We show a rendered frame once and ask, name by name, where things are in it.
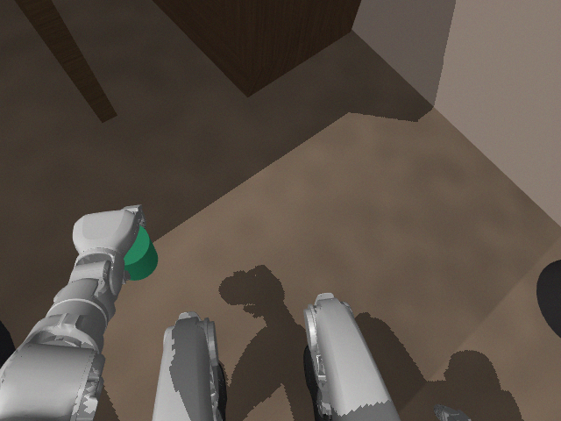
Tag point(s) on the right robot foot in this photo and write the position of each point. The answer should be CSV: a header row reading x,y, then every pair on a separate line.
x,y
313,386

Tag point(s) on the right robot hand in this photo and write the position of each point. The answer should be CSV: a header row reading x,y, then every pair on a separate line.
x,y
445,413

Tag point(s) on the left robot arm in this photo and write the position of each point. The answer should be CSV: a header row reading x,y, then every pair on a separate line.
x,y
56,373

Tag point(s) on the left robot hand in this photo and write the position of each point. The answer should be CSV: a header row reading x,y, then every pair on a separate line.
x,y
116,230

